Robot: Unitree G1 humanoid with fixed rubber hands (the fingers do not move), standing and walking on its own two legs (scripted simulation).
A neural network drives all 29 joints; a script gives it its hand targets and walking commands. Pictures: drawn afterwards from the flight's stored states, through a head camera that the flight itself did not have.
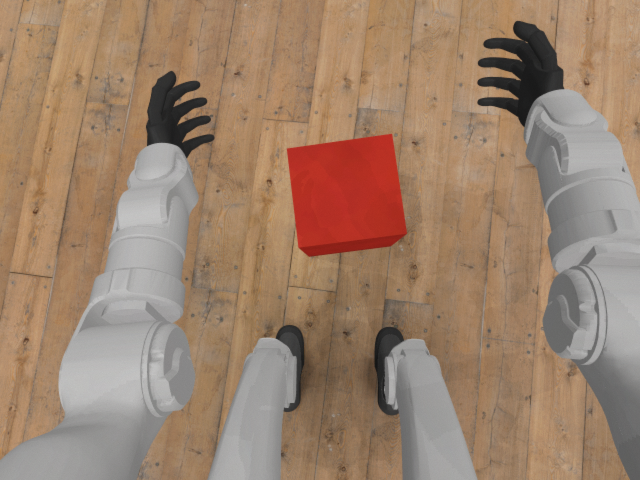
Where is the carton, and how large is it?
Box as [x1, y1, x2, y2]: [287, 134, 406, 256]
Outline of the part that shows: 391,134 287,148 298,247 306,254 310,256 389,246 406,233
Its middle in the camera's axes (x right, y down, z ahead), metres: +0.06 -0.09 +0.88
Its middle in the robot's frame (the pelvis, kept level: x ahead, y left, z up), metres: +0.52 -0.01 -0.53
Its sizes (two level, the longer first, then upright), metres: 0.210 0.200 0.250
